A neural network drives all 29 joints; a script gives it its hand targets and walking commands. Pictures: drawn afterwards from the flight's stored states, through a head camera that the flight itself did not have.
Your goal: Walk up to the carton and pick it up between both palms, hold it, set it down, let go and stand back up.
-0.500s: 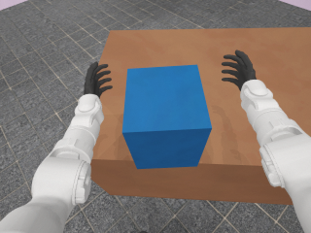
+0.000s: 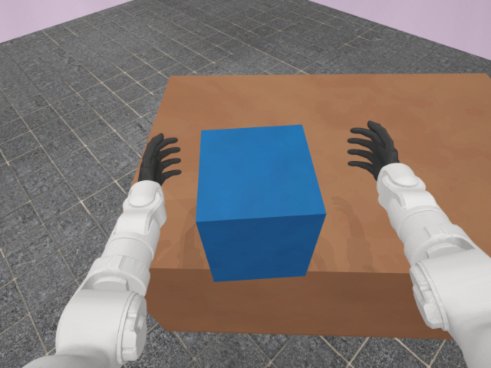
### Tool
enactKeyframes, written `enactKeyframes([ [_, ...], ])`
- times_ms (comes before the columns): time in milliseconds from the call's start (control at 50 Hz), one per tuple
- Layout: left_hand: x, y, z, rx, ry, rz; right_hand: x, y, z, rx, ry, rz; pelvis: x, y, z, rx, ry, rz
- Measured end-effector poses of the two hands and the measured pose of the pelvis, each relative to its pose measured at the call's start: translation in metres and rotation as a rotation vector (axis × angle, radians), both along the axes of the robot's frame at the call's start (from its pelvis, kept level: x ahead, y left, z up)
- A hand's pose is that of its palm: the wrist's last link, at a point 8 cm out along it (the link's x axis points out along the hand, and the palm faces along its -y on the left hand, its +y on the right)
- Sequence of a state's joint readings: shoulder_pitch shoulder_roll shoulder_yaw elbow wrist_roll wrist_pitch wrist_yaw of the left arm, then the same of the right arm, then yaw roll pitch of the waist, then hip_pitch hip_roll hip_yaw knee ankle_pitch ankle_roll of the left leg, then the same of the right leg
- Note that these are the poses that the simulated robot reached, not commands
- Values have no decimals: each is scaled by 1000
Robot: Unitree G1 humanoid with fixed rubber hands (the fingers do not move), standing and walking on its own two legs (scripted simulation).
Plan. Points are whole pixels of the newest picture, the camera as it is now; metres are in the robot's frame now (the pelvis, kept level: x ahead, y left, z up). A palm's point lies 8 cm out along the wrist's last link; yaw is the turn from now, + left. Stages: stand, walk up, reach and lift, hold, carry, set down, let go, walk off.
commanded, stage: set down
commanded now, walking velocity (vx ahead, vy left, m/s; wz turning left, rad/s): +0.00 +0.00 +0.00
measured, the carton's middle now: (256, 207) +0.43 +0.02 -0.04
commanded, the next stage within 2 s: none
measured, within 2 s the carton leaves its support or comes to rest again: neither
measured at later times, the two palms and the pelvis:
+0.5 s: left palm (156, 234) +0.32 +0.19 +0.02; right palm (388, 222) +0.35 -0.21 +0.03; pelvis -0.01 -0.01 +0.00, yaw +0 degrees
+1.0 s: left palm (156, 281) +0.26 +0.19 -0.03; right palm (394, 284) +0.27 -0.22 -0.04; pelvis +0.00 +0.00 -0.01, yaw -1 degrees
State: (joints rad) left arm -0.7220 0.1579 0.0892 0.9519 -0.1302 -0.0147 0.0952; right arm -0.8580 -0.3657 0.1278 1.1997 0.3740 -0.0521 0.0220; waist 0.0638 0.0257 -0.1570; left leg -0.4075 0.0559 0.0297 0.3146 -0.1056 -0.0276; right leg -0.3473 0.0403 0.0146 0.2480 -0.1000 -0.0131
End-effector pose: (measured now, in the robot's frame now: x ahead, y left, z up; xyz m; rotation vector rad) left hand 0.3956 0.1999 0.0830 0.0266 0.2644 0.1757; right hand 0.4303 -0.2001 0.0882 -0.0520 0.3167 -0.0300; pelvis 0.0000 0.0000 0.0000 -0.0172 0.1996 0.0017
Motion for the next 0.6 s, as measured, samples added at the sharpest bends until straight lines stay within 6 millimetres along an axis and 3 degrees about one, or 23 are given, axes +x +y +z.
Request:
enactKeyframes([
  [160, -31, -5, -33, 7, 29, 13, -32, -5, -38, 10, 20, 7, 1, -3, 1, 4, -16, -9],
  [400, -58, -10, -43, -7, -15, 18, -61, -7, -46, 8, -25, 29, -7, -9, 0, 10, -53, -8],
  [600, -91, -7, -83, -18, 29, 37, -100, -8, -81, 4, 26, 16, -9, -6, -2, 12, -71, -8],
])
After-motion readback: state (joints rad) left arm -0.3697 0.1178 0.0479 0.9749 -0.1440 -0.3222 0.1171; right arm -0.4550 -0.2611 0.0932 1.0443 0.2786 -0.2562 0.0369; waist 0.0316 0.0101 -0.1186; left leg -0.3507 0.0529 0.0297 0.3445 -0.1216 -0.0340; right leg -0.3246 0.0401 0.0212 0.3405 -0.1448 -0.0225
